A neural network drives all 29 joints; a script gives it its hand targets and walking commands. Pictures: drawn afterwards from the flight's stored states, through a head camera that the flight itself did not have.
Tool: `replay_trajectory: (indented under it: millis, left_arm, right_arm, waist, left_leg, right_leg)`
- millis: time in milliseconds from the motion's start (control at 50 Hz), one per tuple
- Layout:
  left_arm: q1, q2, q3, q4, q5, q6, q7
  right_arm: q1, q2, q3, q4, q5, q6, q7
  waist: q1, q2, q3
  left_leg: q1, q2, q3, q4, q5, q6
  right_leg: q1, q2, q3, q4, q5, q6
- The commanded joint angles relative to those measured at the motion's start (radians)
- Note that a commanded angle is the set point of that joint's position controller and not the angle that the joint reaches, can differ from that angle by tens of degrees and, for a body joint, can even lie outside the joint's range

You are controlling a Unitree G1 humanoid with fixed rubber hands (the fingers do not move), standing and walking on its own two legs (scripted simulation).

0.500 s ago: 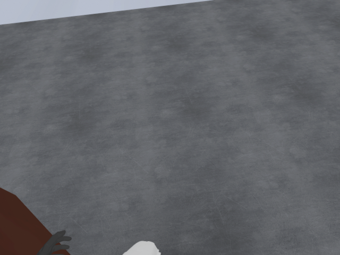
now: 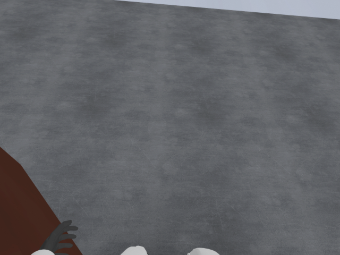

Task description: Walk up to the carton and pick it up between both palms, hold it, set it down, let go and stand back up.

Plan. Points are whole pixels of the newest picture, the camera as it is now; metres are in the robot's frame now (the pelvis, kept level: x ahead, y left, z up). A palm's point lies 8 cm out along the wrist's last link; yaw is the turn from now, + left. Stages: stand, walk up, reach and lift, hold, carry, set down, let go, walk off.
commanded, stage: walk up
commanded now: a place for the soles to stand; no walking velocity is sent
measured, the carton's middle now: out of the picture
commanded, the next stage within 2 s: none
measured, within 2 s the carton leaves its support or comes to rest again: neither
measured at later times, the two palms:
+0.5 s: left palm out of the picture +0.09 +0.23 -0.07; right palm out of the picture +0.05 -0.36 -0.12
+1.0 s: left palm out of the picture +0.09 +0.24 -0.09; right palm out of the picture +0.13 -0.33 -0.10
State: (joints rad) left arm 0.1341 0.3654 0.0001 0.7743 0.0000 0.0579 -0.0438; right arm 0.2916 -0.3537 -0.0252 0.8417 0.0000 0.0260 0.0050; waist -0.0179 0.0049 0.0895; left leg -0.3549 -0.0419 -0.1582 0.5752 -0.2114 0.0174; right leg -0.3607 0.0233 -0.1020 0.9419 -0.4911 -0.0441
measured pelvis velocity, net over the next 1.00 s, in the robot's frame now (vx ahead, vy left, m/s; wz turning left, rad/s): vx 0.00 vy -0.06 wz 0.31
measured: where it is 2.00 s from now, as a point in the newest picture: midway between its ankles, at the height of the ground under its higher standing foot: outside the picture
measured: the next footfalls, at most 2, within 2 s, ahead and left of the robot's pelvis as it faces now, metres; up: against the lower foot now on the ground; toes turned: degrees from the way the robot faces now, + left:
right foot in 0.26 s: +0.05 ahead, -0.13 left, +0.00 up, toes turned +1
left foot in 0.86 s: +0.07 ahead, +0.09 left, +0.00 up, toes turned +10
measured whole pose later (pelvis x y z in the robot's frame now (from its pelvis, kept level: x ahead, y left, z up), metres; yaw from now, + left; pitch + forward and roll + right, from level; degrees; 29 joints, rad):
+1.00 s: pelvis +0.00 -0.06 +0.00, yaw +18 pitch +1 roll -1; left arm 0.07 0.34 0.00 0.74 0.00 0.03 -0.06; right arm 0.32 -0.35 -0.02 0.82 0.00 0.02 0.02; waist -0.04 0.00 0.04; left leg -0.40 -0.03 -0.14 0.56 -0.18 -0.01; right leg -0.32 0.02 -0.13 0.82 -0.52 -0.05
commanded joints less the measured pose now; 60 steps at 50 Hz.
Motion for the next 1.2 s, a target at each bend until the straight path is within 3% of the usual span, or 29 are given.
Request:
replay_trajectory:
  millis: [0, 60, 140, 200, 220, 240, 260, 280, 300, 340, 380, 420, 560, 660, 780, 820, 840, 860, 880, 920, 940, 1000, 1040, 1060, 1080, 1100, 1120, 1140, 1180]
  left_arm:
    - [-0.005, 0.193, 0.103, -0.049, 0.009, -0.021, 0.022]
    - [-0.06, 0.161, 0.097, -0.059, 0.001, -0.032, 0.03]
    - [-0.032, 0.144, 0.097, -0.049, -0.007, -0.052, 0.034]
    - [0.064, 0.153, 0.103, -0.01, -0.011, -0.065, 0.039]
    - [0.091, 0.191, 0.115, -0.002, 0.004, -0.066, 0.044]
    - [0.125, 0.252, 0.129, 0.008, 0.017, -0.062, 0.043]
    - [0.077, 0.318, 0.14, -0.007, 0.022, -0.059, 0.046]
    - [-0.058, 0.299, 0.145, -0.047, 0.026, -0.054, 0.041]
    - [-0.133, 0.274, 0.143, -0.082, 0.025, -0.056, 0.036]
    - [-0.138, 0.202, 0.124, -0.096, 0.011, -0.067, 0.035]
    - [-0.088, 0.185, 0.12, -0.096, 0.005, -0.067, 0.034]
    - [-0.017, 0.185, 0.119, -0.089, 0.002, -0.066, 0.036]
    - [-0.011, 0.209, 0.122, -0.09, -0.002, -0.057, 0.027]
    - [-0.028, 0.215, 0.12, -0.089, 0.005, -0.06, 0.016]
    - [-0.101, 0.213, 0.118, -0.109, -0.002, -0.059, 0.004]
    - [-0.161, 0.19, 0.115, -0.13, -0.004, -0.052, -0.004]
    - [-0.158, 0.175, 0.115, -0.138, -0.003, -0.048, -0.008]
    - [-0.095, 0.134, 0.114, -0.105, -0.011, -0.026, -0.004]
    - [-0.056, 0.145, 0.116, -0.104, -0.012, -0.017, -0.001]
    - [0.007, 0.171, 0.113, -0.071, 0.001, -0.017, 0.002]
    - [-0.001, 0.157, 0.105, -0.069, 0.003, -0.023, 0.004]
    - [-0.017, 0.165, 0.109, -0.064, -0.009, -0.044, 0.013]
    - [0.045, 0.142, 0.112, -0.05, -0.011, -0.067, 0.026]
    - [0.09, 0.176, 0.119, -0.029, -0.002, -0.076, 0.036]
    - [0.1, 0.25, 0.132, -0.012, 0.012, -0.074, 0.04]
    - [0.013, 0.311, 0.145, -0.041, 0.023, -0.066, 0.045]
    - [-0.053, 0.293, 0.155, -0.064, 0.026, -0.063, 0.042]
    - [-0.093, 0.268, 0.151, -0.077, 0.027, -0.068, 0.042]
    - [-0.104, 0.209, 0.134, -0.091, 0.022, -0.075, 0.047]
  right_arm:
    - [0.062, -0.224, -0.083, -0.067, -0.009, -0.034, -0.022]
    - [0.095, -0.228, -0.085, -0.076, -0.014, -0.025, -0.014]
    - [0.08, -0.236, -0.091, -0.103, -0.022, -0.019, -0.009]
    - [0.008, -0.211, -0.085, -0.121, -0.014, -0.014, -0.009]
    - [0.007, -0.185, -0.075, -0.13, -0.006, -0.015, -0.01]
    - [-0.031, -0.15, -0.061, -0.142, -0.004, -0.017, -0.012]
    - [-0.024, -0.092, -0.052, -0.149, -0.003, -0.022, -0.018]
    - [0.017, -0.169, -0.075, -0.13, -0.026, -0.016, -0.024]
    - [0.084, -0.203, -0.085, -0.099, -0.024, -0.013, -0.014]
    - [0.123, -0.199, -0.086, -0.065, -0.018, -0.011, -0.002]
    - [0.162, -0.199, -0.086, -0.041, -0.014, -0.017, 0.01]
    - [0.111, -0.177, -0.076, -0.06, -0.022, -0.014, 0.014]
    - [0.057, -0.161, -0.065, -0.088, -0.017, -0.011, 0.031]
    - [0.05, -0.15, -0.063, -0.105, -0.019, -0.02, 0.04]
    - [0.123, -0.155, -0.068, -0.09, -0.016, -0.034, 0.034]
    - [0.149, -0.19, -0.08, -0.083, -0.029, -0.037, 0.024]
    - [0.144, -0.265, -0.096, -0.086, -0.039, -0.039, 0.015]
    - [0.042, -0.343, -0.1, -0.111, -0.061, -0.029, 0.005]
    - [0.012, -0.344, -0.095, -0.136, -0.057, -0.029, -0.001]
    - [-0.095, -0.323, -0.09, -0.138, -0.037, -0.032, -0.02]
    - [-0.088, -0.303, -0.087, -0.13, -0.034, -0.03, -0.022]
    - [0.003, -0.273, -0.088, -0.113, -0.033, -0.027, -0.011]
    - [-0.02, -0.24, -0.084, -0.118, -0.036, -0.023, 0.004]
    - [-0.022, -0.199, -0.071, -0.124, -0.026, -0.025, 0.009]
    - [-0.021, -0.141, -0.055, -0.128, -0.024, -0.024, 0.009]
    - [0.016, -0.131, -0.055, -0.12, -0.034, -0.015, 0.004]
    - [-0.013, -0.185, -0.076, -0.126, -0.046, -0.005, 0.0]
    - [-0.019, -0.199, -0.08, -0.099, -0.046, 0.0, 0.01]
    - [0.061, -0.185, -0.074, -0.066, -0.025, 0.002, 0.024]
  waist:
    - [0.007, 0.136, -0.182]
    - [-0.018, 0.156, -0.168]
    - [-0.007, 0.201, -0.219]
    - [0.05, 0.187, -0.227]
    - [0.063, 0.146, -0.213]
    - [0.093, 0.035, -0.175]
    - [0.086, -0.204, -0.164]
    - [0.043, -0.163, -0.123]
    - [-0.005, -0.16, -0.11]
    - [-0.028, -0.081, -0.089]
    - [-0.008, -0.079, -0.101]
    - [0.038, -0.1, -0.117]
    - [0.059, -0.112, -0.117]
    - [0.049, -0.106, -0.149]
    - [0.0, -0.07, -0.17]
    - [-0.029, -0.035, -0.136]
    - [-0.029, 0.154, -0.101]
    - [0.012, 0.254, -0.04]
    - [0.033, 0.239, -0.05]
    - [0.096, 0.113, -0.095]
    - [0.085, 0.117, -0.117]
    - [0.038, 0.151, -0.201]
    - [0.071, 0.146, -0.242]
    - [0.085, 0.094, -0.272]
    - [0.089, -0.089, -0.236]
    - [0.058, -0.189, -0.184]
    - [0.046, -0.086, -0.135]
    - [0.033, -0.074, -0.086]
    - [0.0, -0.109, -0.083]
  left_leg:
    - [0.354, 0.178, -0.39, -0.235, 0.161, 0.137]
    - [0.339, 0.185, -0.416, -0.258, 0.197, 0.168]
    - [0.276, 0.192, -0.395, -0.241, 0.359, 0.169]
    - [0.071, 0.135, -0.298, -0.203, 0.321, 0.085]
    - [-0.075, 0.081, -0.244, -0.196, 0.158, 0.023]
    - [-0.234, -0.009, -0.148, -0.133, -0.04, -0.031]
    - [-0.274, -0.126, 0.037, 0.148, -0.258, -0.042]
    - [-0.25, -0.048, 0.039, 0.351, -0.336, -0.048]
    - [-0.176, -0.047, 0.035, 0.465, -0.282, -0.044]
    - [-0.187, -0.016, 0.018, 0.533, -0.178, -0.051]
    - [-0.214, -0.013, 0.029, 0.506, -0.115, -0.064]
    - [-0.234, 0.026, 0.049, 0.464, -0.089, -0.059]
    - [-0.216, 0.074, 0.108, 0.332, -0.112, -0.063]
    - [-0.153, 0.122, 0.144, 0.197, -0.132, -0.035]
    - [-0.04, 0.083, 0.185, 0.028, -0.027, 0.011]
    - [0.039, 0.081, 0.088, -0.051, 0.032, 0.055]
    - [0.055, 0.185, -0.176, -0.17, 0.089, 0.107]
    - [-0.018, 0.256, -0.467, -0.309, 0.121, 0.151]
    - [-0.064, 0.314, -0.661, -0.386, 0.009, 0.229]
    - [0.073, 0.265, -0.522, -0.332, -0.019, 0.184]
    - [0.143, 0.232, -0.447, -0.306, 0.096, 0.153]
    - [0.232, 0.203, -0.407, -0.281, 0.271, 0.125]
    - [0.159, 0.131, -0.277, -0.199, 0.352, 0.068]
    - [0.022, 0.045, -0.158, -0.161, 0.253, 0.006]
    - [-0.202, -0.077, 0.002, -0.028, -0.017, -0.04]
    - [-0.322, -0.08, 0.092, 0.157, -0.22, -0.051]
    - [-0.291, 0.026, 0.049, 0.266, -0.207, -0.051]
    - [-0.248, 0.03, 0.04, 0.328, -0.155, -0.043]
    - [-0.261, 0.016, 0.076, 0.382, -0.059, -0.051]
  right_leg:
    - [-0.189, 0.04, 0.19, 0.011, 0.029, 0.051]
    - [-0.131, 0.052, 0.181, -0.134, -0.025, 0.055]
    - [0.02, 0.054, 0.175, -0.315, 0.015, 0.047]
    - [0.282, 0.028, 0.16, -0.554, 0.19, 0.028]
    - [0.394, -0.018, 0.161, -0.568, 0.23, 0.014]
    - [0.469, -0.141, 0.257, -0.635, 0.133, -0.024]
    - [0.354, -0.404, 0.472, -0.774, -0.03, -0.089]
    - [0.185, -0.473, 0.459, -0.806, -0.094, -0.146]
    - [0.091, -0.421, 0.394, -0.821, -0.1, -0.152]
    - [0.168, -0.32, 0.251, -0.748, 0.117, -0.121]
    - [0.277, -0.258, 0.18, -0.698, 0.221, -0.067]
    - [0.321, -0.282, 0.192, -0.68, 0.307, -0.054]
    - [0.335, -0.296, 0.151, -0.673, 0.28, -0.11]
    - [0.328, -0.314, 0.09, -0.593, 0.414, -0.152]
    - [0.249, -0.291, 0.003, -0.446, 0.453, -0.1]
    - [0.105, -0.246, -0.01, -0.338, 0.238, -0.039]
    - [-0.015, -0.125, -0.051, -0.165, -0.004, 0.016]
    - [-0.052, 0.044, -0.036, -0.059, -0.133, 0.045]
    - [-0.038, 0.056, 0.145, 0.031, -0.15, 0.05]
    - [-0.077, 0.011, 0.201, 0.028, -0.061, 0.033]
    - [-0.076, 0.012, 0.178, -0.057, -0.036, 0.029]
    - [0.017, 0.042, 0.146, -0.291, 0.024, 0.03]
    - [0.251, 0.018, 0.135, -0.609, 0.171, 0.032]
    - [0.442, -0.021, 0.105, -0.681, 0.288, 0.045]
    - [0.556, -0.192, 0.251, -0.722, 0.214, 0.028]
    - [0.464, -0.431, 0.363, -0.72, 0.197, 0.002]
    - [0.305, -0.486, 0.317, -0.757, 0.133, -0.038]
    - [0.238, -0.431, 0.257, -0.761, 0.154, -0.031]
    - [0.352, -0.305, 0.089, -0.673, 0.541, 0.018]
